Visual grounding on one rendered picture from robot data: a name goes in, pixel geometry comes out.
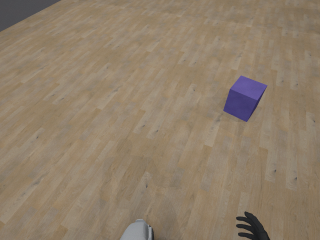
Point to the robot left thigh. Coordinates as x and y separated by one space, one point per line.
138 231

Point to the carton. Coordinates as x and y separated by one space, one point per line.
243 97

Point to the robot left shin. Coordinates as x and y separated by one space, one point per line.
140 220

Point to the robot right hand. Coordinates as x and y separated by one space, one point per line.
256 227

